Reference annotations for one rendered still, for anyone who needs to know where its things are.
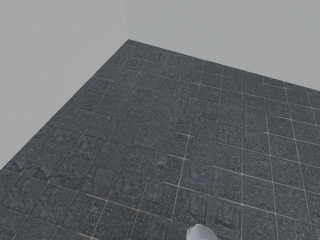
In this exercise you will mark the right robot thigh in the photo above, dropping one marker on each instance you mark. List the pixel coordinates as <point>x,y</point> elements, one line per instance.
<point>199,232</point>

